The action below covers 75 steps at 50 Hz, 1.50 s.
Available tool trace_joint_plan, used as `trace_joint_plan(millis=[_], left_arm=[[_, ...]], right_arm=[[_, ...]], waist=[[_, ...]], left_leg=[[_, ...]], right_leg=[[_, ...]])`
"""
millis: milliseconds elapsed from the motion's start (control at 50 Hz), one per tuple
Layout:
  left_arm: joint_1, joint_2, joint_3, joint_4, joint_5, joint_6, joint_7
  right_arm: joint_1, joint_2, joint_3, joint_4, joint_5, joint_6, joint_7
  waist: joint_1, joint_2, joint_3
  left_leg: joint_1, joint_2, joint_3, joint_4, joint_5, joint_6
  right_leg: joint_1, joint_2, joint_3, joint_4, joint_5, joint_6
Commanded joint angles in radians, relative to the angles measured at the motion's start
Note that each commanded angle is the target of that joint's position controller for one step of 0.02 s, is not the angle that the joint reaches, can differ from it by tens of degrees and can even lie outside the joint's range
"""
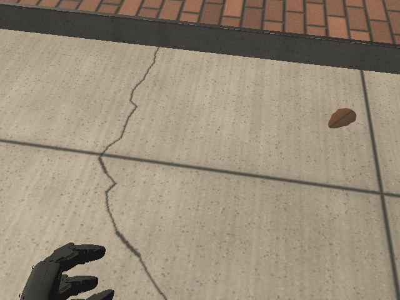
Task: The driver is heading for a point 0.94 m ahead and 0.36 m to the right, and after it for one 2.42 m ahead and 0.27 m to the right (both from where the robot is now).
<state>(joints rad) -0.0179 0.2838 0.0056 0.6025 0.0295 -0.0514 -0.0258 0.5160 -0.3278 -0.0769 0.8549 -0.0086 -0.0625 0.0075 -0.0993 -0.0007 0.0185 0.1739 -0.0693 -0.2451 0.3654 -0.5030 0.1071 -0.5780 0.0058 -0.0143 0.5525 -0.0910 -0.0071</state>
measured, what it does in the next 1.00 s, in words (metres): walks ahead, turning right: left foot, then right foot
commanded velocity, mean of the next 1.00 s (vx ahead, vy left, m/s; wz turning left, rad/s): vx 0.98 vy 0.00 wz -0.65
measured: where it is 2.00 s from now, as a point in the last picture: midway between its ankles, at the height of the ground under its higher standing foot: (275, 114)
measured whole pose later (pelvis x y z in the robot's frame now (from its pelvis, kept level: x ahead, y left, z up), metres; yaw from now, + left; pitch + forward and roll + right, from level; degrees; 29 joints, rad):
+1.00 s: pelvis +0.86 -0.19 +0.02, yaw -43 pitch -1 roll -1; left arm 0.38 0.33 0.05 0.83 0.02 -0.02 0.00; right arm 0.14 -0.23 0.02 0.64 -0.07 -0.07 0.00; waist 0.01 -0.01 0.06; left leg -0.61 0.13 -0.10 1.20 -0.36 -0.06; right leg -0.18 0.24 0.03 0.47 -0.27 -0.20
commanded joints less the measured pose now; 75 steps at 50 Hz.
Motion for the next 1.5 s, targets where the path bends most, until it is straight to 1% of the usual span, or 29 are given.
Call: trace_joint_plan(millis=[20, 40, 100, 160, 240, 360, 380, 400, 420, 440, 480, 560, 700, 760, 800, 820, 840, 860, 900, 1000, 1060, 1100, 1120, 1180, 1220, 1240, 1260, 1320, 1500], left_arm=[[0.636, 0.299, 0.113, 0.116, 0.035, -0.008, 0.054], [0.564, 0.322, 0.115, 0.138, 0.027, -0.011, 0.033], [0.356, 0.129, 0.085, 0.129, -0.001, -0.017, 0.008], [0.416, 0.105, 0.068, 0.203, -0.007, -0.030, 0.014], [0.377, 0.162, 0.092, 0.185, -0.010, -0.039, 0.023], [0.449, 0.231, 0.117, 0.205, -0.035, -0.041, 0.000], [0.437, 0.225, 0.116, 0.204, -0.037, -0.044, -0.003], [0.411, 0.124, 0.090, 0.173, -0.033, -0.055, 0.002], [0.485, 0.037, 0.065, 0.121, -0.070, -0.045, 0.007], [0.420, 0.088, 0.068, 0.135, -0.042, -0.023, 0.015], [0.321, 0.091, 0.070, 0.140, -0.014, -0.001, -0.005], [0.212, 0.030, 0.056, 0.083, 0.000, 0.049, -0.042], [-0.025, 0.039, 0.015, -0.029, -0.005, 0.048, -0.084], [0.176, 0.116, 0.037, 0.031, -0.004, 0.046, -0.067], [0.571, 0.208, 0.091, 0.161, -0.006, 0.042, -0.029], [0.511, 0.267, 0.124, 0.165, -0.038, 0.058, 0.000], [0.406, 0.392, 0.138, 0.100, 0.006, 0.071, 0.003], [0.440, 0.351, 0.140, 0.075, -0.001, 0.077, 0.016], [0.377, 0.249, 0.116, 0.116, -0.007, 0.050, 0.030], [0.313, 0.170, 0.075, 0.141, -0.022, -0.029, 0.024], [0.378, 0.132, 0.066, 0.193, -0.038, -0.055, 0.004], [0.423, 0.133, 0.058, 0.198, -0.070, -0.046, 0.055], [0.430, 0.175, 0.067, 0.226, -0.029, -0.050, 0.031], [0.371, 0.178, 0.077, 0.211, -0.002, -0.046, 0.038], [0.294, 0.173, 0.082, 0.179, -0.009, -0.036, 0.055], [0.535, 0.026, 0.053, 0.161, -0.031, -0.025, 0.053], [0.576, 0.081, 0.044, 0.170, -0.009, -0.014, 0.056], [0.317, 0.136, 0.044, 0.116, 0.029, 0.015, 0.045], [0.183, 0.115, 0.036, 0.059, 0.018, 0.099, 0.059]], right_arm=[[-0.107, -0.047, -0.007, -0.109, -0.006, -0.034, -0.004], [-0.031, 0.016, 0.018, -0.133, 0.012, -0.046, 0.018], [-0.262, -0.070, 0.023, -0.153, -0.045, -0.037, 0.021], [-0.350, -0.032, 0.049, -0.224, -0.075, -0.015, 0.029], [-0.517, -0.018, 0.088, -0.311, -0.047, -0.016, 0.052], [-0.367, -0.101, 0.044, -0.241, -0.040, -0.023, 0.016], [-0.212, -0.138, 0.023, -0.210, -0.050, -0.029, -0.004], [0.000, -0.224, -0.006, -0.195, -0.069, -0.030, -0.029], [-0.044, -0.279, -0.016, -0.200, -0.077, -0.018, -0.031], [-0.160, -0.186, -0.006, -0.209, -0.058, -0.012, -0.031], [-0.216, -0.067, 0.019, -0.194, -0.049, -0.019, -0.018], [-0.161, -0.007, 0.033, -0.107, -0.014, -0.051, -0.008], [-0.147, -0.070, 0.023, -0.048, -0.017, -0.067, -0.021], [-0.141, -0.179, -0.003, -0.058, -0.020, -0.037, -0.043], [-0.222, -0.196, -0.011, -0.093, -0.033, -0.008, -0.039], [-0.243, -0.105, 0.006, -0.099, -0.043, -0.010, -0.016], [-0.130, -0.069, 0.028, -0.224, -0.023, -0.030, -0.015], [-0.228, -0.120, 0.032, -0.247, -0.027, -0.056, -0.015], [-0.284, -0.118, 0.040, -0.245, -0.036, -0.064, -0.015], [-0.298, -0.033, 0.067, -0.247, -0.055, 0.005, 0.000], [-0.368, 0.048, 0.090, -0.245, -0.022, -0.010, 0.020], [-0.520, 0.010, 0.068, -0.285, 0.026, -0.069, 0.018], [-0.427, 0.063, 0.090, -0.238, -0.013, -0.037, 0.025], [-0.189, -0.064, 0.042, -0.140, -0.023, -0.025, 0.018], [0.060, -0.160, 0.002, -0.056, -0.026, -0.034, 0.012], [-0.022, -0.213, -0.008, -0.086, -0.041, -0.030, 0.019], [-0.079, -0.214, -0.028, -0.126, 0.003, -0.014, 0.023], [-0.219, -0.077, -0.002, -0.156, 0.028, 0.035, 0.006], [-0.211, -0.159, -0.045, -0.149, 0.013, 0.090, -0.013]], waist=[[0.331, -0.173, -0.351], [0.215, -0.433, -0.359], [0.155, -0.015, -0.061], [0.097, -0.084, 0.030], [0.084, -0.070, 0.091], [0.027, 0.022, -0.064], [-0.055, 0.039, -0.161], [-0.133, 0.163, -0.304], [-0.035, 0.358, -0.353], [0.004, 0.228, -0.182], [0.028, 0.069, -0.031], [0.079, 0.113, 0.039], [0.116, 0.031, 0.104], [0.250, 0.101, -0.045], [0.415, 0.059, -0.211], [0.342, -0.166, -0.142], [0.189, -0.271, -0.294], [0.260, -0.076, -0.330], [0.145, 0.089, -0.031], [0.033, 0.104, 0.105], [0.110, 0.027, 0.033], [0.183, 0.046, 0.012], [0.151, -0.066, -0.001], [0.044, -0.093, -0.083], [-0.084, 0.013, -0.142], [0.113, 0.277, -0.265], [0.098, 0.177, -0.459], [0.100, -0.059, -0.148], [0.087, 0.080, -0.096]], left_leg=[[-0.609, 0.004, 0.094, 0.916, 0.617, 0.004], [-0.811, -0.123, 0.041, 1.056, 0.065, -0.002], [-0.858, 0.068, 0.114, 0.968, 0.219, 0.002], [-0.843, 0.120, 0.130, 0.798, 0.141, -0.060], [-0.655, 0.140, 0.198, 0.402, 0.312, -0.125], [-0.200, 0.038, 0.270, 0.175, 0.366, -0.105], [0.006, 0.095, 0.233, 0.195, 0.305, -0.086], [0.202, 0.362, -0.059, 0.130, -0.092, -0.052], [0.212, 0.563, -0.565, -0.128, -0.413, 0.006], [0.072, 0.524, -0.547, -0.150, -0.400, 0.023], [-0.106, 0.428, -0.192, -0.123, -0.009, 0.007], [-0.176, 0.352, 0.137, -0.159, 0.430, -0.041], [-0.248, 0.250, 0.510, -0.217, 1.093, -0.098], [-0.165, 0.303, 0.505, 0.112, 1.594, -0.110], [-0.392, 0.291, 0.471, 0.692, 1.327, -0.089], [-0.679, 0.075, 0.462, 1.105, 0.203, -0.109], [-1.026, 0.025, 0.293, 1.385, -0.017, -0.147], [-1.100, 0.063, 0.154, 1.342, 0.075, -0.140], [-1.022, 0.156, 0.151, 1.081, 0.141, -0.137], [-0.734, 0.207, 0.255, 0.671, 0.211, -0.180], [-0.556, 0.140, 0.341, 0.342, 0.648, -0.110], [-0.611, 0.073, 0.317, 0.160, 0.793, -0.111], [-0.572, 0.078, 0.349, 0.139, 0.834, -0.068], [-0.372, -0.011, 0.308, 0.179, 0.683, -0.018], [-0.181, 0.094, 0.199, 0.096, 1.035, 0.023], [0.136, 0.389, -0.188, 0.268, 1.709, 0.217], [0.183, 0.427, -0.399, 0.139, 1.574, 0.291], [-0.225, 0.260, -0.218, -0.027, 0.944, 0.199], [-0.419, 0.097, -0.265, -0.116, 0.334, -0.049]], right_leg=[[0.926, -0.209, 0.355, -0.019, -0.649, -0.126], [0.925, -0.338, 0.970, -0.324, -0.755, -0.212], [0.568, -0.245, 0.676, -0.300, -0.516, -0.254], [0.397, -0.158, 0.543, -0.336, -0.334, -0.261], [0.158, -0.105, 0.405, -0.453, -0.254, -0.245], [0.264, -0.066, 0.319, -0.122, 0.298, -0.149], [0.172, -0.014, 0.274, 0.142, 0.305, -0.122], [0.029, 0.047, 0.203, 0.502, -0.050, -0.104], [-0.169, 0.088, 0.125, 0.745, -0.393, -0.096], [-0.260, 0.008, 0.109, 0.819, -0.282, -0.103], [-0.236, -0.066, 0.091, 0.758, -0.184, -0.093], [-0.266, -0.113, 0.065, 0.720, -0.145, -0.078], [-0.012, -0.008, -0.172, 0.260, 0.100, -0.138], [0.276, 0.091, -0.192, 0.214, 0.015, -0.187], [0.762, 0.098, -0.061, 0.134, -0.058, -0.257], [0.872, 0.009, 0.106, 0.080, -0.122, -0.282], [1.104, -0.233, 0.665, -0.051, -0.107, -0.488], [1.075, -0.274, 0.831, -0.236, -0.320, -0.504], [0.691, -0.215, 0.704, -0.326, -0.244, -0.413], [0.231, -0.055, 0.299, -0.332, 0.530, -0.320], [0.268, 0.035, 0.111, -0.320, 0.693, -0.186], [0.417, -0.018, 0.127, -0.303, 0.501, -0.154], [0.473, -0.015, 0.089, -0.321, 0.581, -0.140], [0.554, -0.053, 0.050, -0.060, 0.809, -0.065], [0.453, 0.069, -0.063, 0.536, 0.400, -0.018], [0.074, 0.188, -0.017, 0.952, -0.554, 0.040], [0.029, 0.156, 0.098, 1.026, -0.448, 0.029], [0.012, 0.033, 0.098, 0.823, -0.308, 0.030], [0.019, 0.017, 0.136, 0.471, -0.184, 0.071]])
Keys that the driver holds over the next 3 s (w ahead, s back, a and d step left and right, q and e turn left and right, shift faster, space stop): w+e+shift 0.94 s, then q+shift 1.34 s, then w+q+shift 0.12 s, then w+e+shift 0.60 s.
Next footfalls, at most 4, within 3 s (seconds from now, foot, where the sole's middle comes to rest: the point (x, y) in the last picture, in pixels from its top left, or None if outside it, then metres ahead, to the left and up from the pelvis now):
0.38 left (155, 275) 0.53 0.11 -0.75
0.82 right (235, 181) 0.87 -0.20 -0.75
1.22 left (262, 105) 1.26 -0.39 -0.75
1.86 right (299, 104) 1.26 -0.56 -0.75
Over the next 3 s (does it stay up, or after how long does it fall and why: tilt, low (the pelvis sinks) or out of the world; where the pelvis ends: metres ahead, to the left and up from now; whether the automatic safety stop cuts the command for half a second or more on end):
stays up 1.60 -0.29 0.02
